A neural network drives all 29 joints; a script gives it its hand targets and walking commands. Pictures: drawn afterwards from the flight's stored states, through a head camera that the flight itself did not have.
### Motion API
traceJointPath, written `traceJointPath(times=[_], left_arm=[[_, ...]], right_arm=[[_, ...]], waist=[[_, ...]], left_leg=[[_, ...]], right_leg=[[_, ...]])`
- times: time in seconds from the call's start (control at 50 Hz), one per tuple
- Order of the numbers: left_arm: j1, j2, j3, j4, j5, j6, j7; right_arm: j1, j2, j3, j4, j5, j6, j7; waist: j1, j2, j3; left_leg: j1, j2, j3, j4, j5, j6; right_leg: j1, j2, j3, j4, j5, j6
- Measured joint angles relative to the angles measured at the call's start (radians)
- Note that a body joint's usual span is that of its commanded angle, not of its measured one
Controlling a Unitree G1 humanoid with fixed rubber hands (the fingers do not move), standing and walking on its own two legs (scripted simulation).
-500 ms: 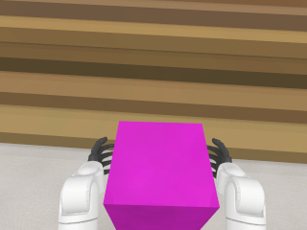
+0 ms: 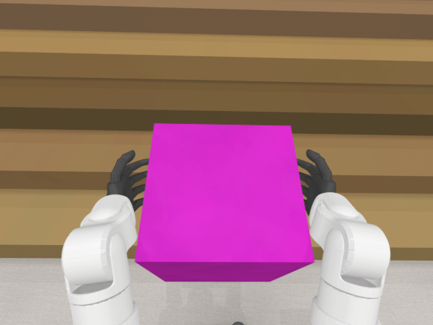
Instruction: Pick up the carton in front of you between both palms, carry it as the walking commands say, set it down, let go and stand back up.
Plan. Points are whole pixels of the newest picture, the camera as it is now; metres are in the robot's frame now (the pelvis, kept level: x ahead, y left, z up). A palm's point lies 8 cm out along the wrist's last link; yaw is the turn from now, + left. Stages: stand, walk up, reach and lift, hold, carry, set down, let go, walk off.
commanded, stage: carry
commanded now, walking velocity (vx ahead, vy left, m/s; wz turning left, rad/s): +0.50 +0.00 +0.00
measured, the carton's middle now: (219, 213) +0.31 -0.01 +0.07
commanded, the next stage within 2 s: none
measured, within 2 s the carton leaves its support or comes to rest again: neither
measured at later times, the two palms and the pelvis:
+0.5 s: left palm (153, 54) +0.70 +0.14 +0.17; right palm (274, 55) +0.70 -0.16 +0.17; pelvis +0.31 +0.00 +0.00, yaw -2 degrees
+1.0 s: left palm (163, 9) +0.98 +0.15 +0.19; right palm (255, 5) +1.02 -0.15 +0.19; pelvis +0.62 -0.04 +0.07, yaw +0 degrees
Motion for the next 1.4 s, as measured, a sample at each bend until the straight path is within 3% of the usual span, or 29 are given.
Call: traceJointPath(times=[0.04, 0.1, 0.16, 0.34, 0.46, 0.5, 0.52, 0.56, 0.6, 0.68, 0.8, 0.82, 0.86, 0.9, 0.92, 0.94, 0.96, 0.98, 1.02, 1.06, 1.12, 1.18, 1.24, 1.28, 1.36, 1.4], left_arm=[[-0.058, 0.001, 0.004, 0.026, -0.001, 0.009, 0.006], [-0.151, 0.022, 0.011, 0.101, -0.004, 0.033, 0.024], [-0.212, 0.052, 0.030, 0.164, -0.016, 0.060, 0.036], [-0.426, 0.129, 0.083, 0.392, -0.052, 0.047, 0.037], [-0.560, 0.163, 0.098, 0.532, -0.050, 0.045, 0.037], [-0.577, 0.176, 0.114, 0.556, -0.051, 0.053, 0.037], [-0.590, 0.186, 0.119, 0.571, -0.054, 0.053, 0.035], [-0.606, 0.191, 0.132, 0.605, -0.050, 0.045, 0.033], [-0.592, 0.176, 0.147, 0.607, -0.035, 0.052, 0.032], [-0.554, 0.131, 0.167, 0.515, -0.005, 0.063, 0.031], [-0.484, 0.089, 0.161, 0.322, -0.006, 0.030, 0.029], [-0.476, 0.084, 0.154, 0.306, -0.004, 0.025, 0.029], [-0.469, 0.077, 0.139, 0.299, 0.005, 0.019, 0.029], [-0.472, 0.075, 0.119, 0.335, 0.011, 0.012, 0.029], [-0.474, 0.072, 0.104, 0.364, 0.013, 0.007, 0.032], [-0.475, 0.070, 0.093, 0.388, 0.014, -0.002, 0.034], [-0.480, 0.073, 0.081, 0.407, 0.014, -0.009, 0.042], [-0.481, 0.079, 0.075, 0.422, 0.008, -0.015, 0.048], [-0.463, 0.088, 0.070, 0.438, -0.021, -0.024, 0.061], [-0.447, 0.097, 0.076, 0.441, -0.052, -0.027, 0.068], [-0.461, 0.116, 0.084, 0.457, -0.089, -0.035, 0.073], [-0.510, 0.137, 0.091, 0.488, -0.104, -0.039, 0.073], [-0.572, 0.159, 0.095, 0.549, -0.106, -0.026, 0.070], [-0.604, 0.181, 0.099, 0.598, -0.105, -0.008, 0.059], [-0.649, 0.212, 0.120, 0.682, -0.092, 0.051, 0.036], [-0.647, 0.223, 0.140, 0.710, -0.078, 0.079, 0.026]], right_arm=[[-0.046, -0.028, -0.012, 0.006, 0.004, 0.018, 0.000], [-0.138, -0.080, -0.026, 0.080, 0.019, 0.049, -0.002], [-0.222, -0.089, -0.039, 0.166, 0.012, 0.073, -0.006], [-0.431, -0.137, -0.067, 0.379, -0.005, 0.064, -0.014], [-0.547, -0.181, -0.093, 0.505, 0.012, 0.060, -0.020], [-0.584, -0.179, -0.095, 0.559, 0.007, 0.054, -0.021], [-0.595, -0.174, -0.097, 0.577, 0.003, 0.047, -0.022], [-0.605, -0.168, -0.097, 0.611, -0.002, 0.031, -0.029], [-0.586, -0.160, -0.101, 0.620, 0.002, 0.030, -0.032], [-0.530, -0.135, -0.117, 0.531, 0.021, 0.028, -0.043], [-0.467, -0.090, -0.128, 0.353, 0.033, -0.013, -0.045], [-0.460, -0.091, -0.129, 0.337, 0.038, -0.016, -0.045], [-0.454, -0.100, -0.133, 0.327, 0.048, -0.015, -0.043], [-0.444, -0.112, -0.143, 0.336, 0.048, -0.008, -0.037], [-0.435, -0.120, -0.152, 0.343, 0.047, -0.002, -0.033], [-0.437, -0.133, -0.158, 0.356, 0.055, 0.003, -0.015], [-0.444, -0.142, -0.160, 0.372, 0.053, 0.002, -0.007], [-0.451, -0.145, -0.162, 0.389, 0.044, -0.002, 0.002], [-0.447, -0.130, -0.171, 0.399, 0.018, -0.002, 0.013], [-0.433, -0.100, -0.178, 0.384, -0.014, 0.001, 0.017], [-0.431, -0.081, -0.175, 0.360, -0.047, 0.003, 0.021], [-0.464, -0.093, -0.166, 0.371, -0.060, 0.004, 0.024], [-0.508, -0.120, -0.151, 0.416, -0.069, 0.019, 0.020], [-0.537, -0.133, -0.138, 0.459, -0.071, 0.040, 0.014], [-0.598, -0.164, -0.107, 0.568, -0.041, 0.097, -0.018], [-0.619, -0.172, -0.082, 0.639, -0.012, 0.109, -0.038]], waist=[[0.024, 0.014, 0.011], [0.059, 0.021, 0.045], [0.070, 0.012, 0.068], [0.078, 0.000, 0.078], [0.057, -0.006, 0.064], [0.036, 0.002, 0.061], [0.013, -0.014, 0.065], [-0.018, -0.032, 0.085], [-0.037, -0.023, 0.099], [-0.050, -0.005, 0.146], [-0.069, -0.014, 0.186], [-0.068, -0.016, 0.187], [-0.053, -0.014, 0.180], [-0.020, -0.014, 0.160], [0.011, -0.012, 0.155], [0.055, 0.014, 0.166], [0.094, 0.023, 0.176], [0.122, 0.023, 0.187], [0.166, 0.017, 0.199], [0.191, 0.000, 0.201], [0.207, -0.033, 0.193], [0.207, -0.037, 0.152], [0.203, -0.018, 0.085], [0.183, -0.010, 0.049], [0.094, -0.014, -0.017], [0.017, -0.013, -0.031]], left_leg=[[-0.045, 0.036, 0.003, 0.232, -0.057, 0.001], [-0.287, 0.016, -0.110, 0.755, -0.004, 0.040], [-0.494, 0.015, -0.133, 0.919, 0.090, 0.068], [-0.785, 0.052, -0.109, 0.624, 0.235, 0.043], [-0.743, 0.000, -0.052, 0.370, 0.334, 0.075], [-0.642, -0.021, -0.016, 0.243, 0.404, 0.087], [-0.618, -0.035, -0.007, 0.250, 0.353, 0.100], [-0.606, -0.054, -0.004, 0.296, 0.266, 0.113], [-0.570, -0.059, -0.013, 0.279, 0.234, 0.112], [-0.479, -0.051, -0.031, 0.199, 0.215, 0.103], [-0.325, -0.033, -0.070, 0.141, 0.132, 0.074], [-0.285, -0.027, -0.076, 0.115, 0.123, 0.058], [-0.203, -0.010, -0.081, 0.032, 0.133, 0.047], [-0.168, 0.010, -0.061, 0.017, 0.177, 0.064], [-0.179, 0.026, -0.042, 0.086, 0.206, 0.069], [-0.224, 0.060, -0.054, 0.246, 0.296, 0.070], [-0.324, 0.047, -0.126, 0.520, 0.283, 0.049], [-0.431, 0.002, -0.202, 0.825, 0.259, 0.043], [-0.593, -0.075, -0.271, 1.267, 0.234, 0.060], [-0.717, -0.099, -0.265, 1.452, 0.211, 0.082], [-0.863, -0.083, -0.199, 1.446, 0.155, 0.093], [-0.999, -0.051, -0.123, 1.409, 0.075, 0.104], [-1.158, -0.012, -0.091, 1.529, -0.017, 0.120], [-1.229, 0.019, -0.073, 1.491, -0.034, 0.125], [-1.132, 0.026, 0.019, 1.019, 0.092, 0.150], [-0.965, -0.022, 0.039, 0.832, 0.091, 0.148]], right_leg=[[0.042, 0.022, -0.022, 0.018, -0.014, -0.040], [0.059, 0.027, -0.026, 0.096, -0.118, -0.085], [0.130, 0.035, -0.020, 0.027, -0.133, -0.078], [0.321, 0.046, 0.023, -0.124, -0.203, -0.056], [0.405, 0.035, 0.043, -0.045, -0.360, -0.018], [0.380, 0.018, 0.029, 0.136, -0.417, -0.014], [0.339, 0.000, 0.046, 0.272, -0.412, -0.015], [0.207, 0.016, 0.145, 0.601, -0.432, -0.011], [0.078, 0.040, 0.189, 0.836, -0.398, -0.019], [-0.165, 0.039, 0.186, 1.067, -0.342, -0.033], [-0.526, 0.009, 0.159, 1.404, -0.501, -0.064], [-0.567, -0.001, 0.149, 1.379, -0.515, -0.064], [-0.580, -0.012, 0.108, 1.132, -0.492, -0.069], [-0.489, 0.008, 0.064, 0.819, -0.389, -0.084], [-0.407, 0.030, 0.050, 0.688, -0.351, -0.091], [-0.352, 0.053, 0.023, 0.651, -0.343, -0.105], [-0.313, 0.063, 0.004, 0.628, -0.329, -0.125], [-0.266, 0.068, -0.001, 0.589, -0.319, -0.134], [-0.155, 0.083, 0.007, 0.471, -0.310, -0.103], [-0.040, 0.087, 0.018, 0.333, -0.282, -0.083], [0.123, 0.070, 0.040, 0.139, -0.245, -0.077], [0.247, 0.047, 0.063, 0.005, -0.230, -0.064], [0.345, 0.034, 0.093, -0.067, -0.252, -0.045], [0.426, 0.020, 0.113, -0.127, -0.267, -0.026], [0.557, -0.033, 0.101, -0.256, -0.221, -0.012], [0.523, -0.072, 0.069, -0.101, -0.181, -0.019]])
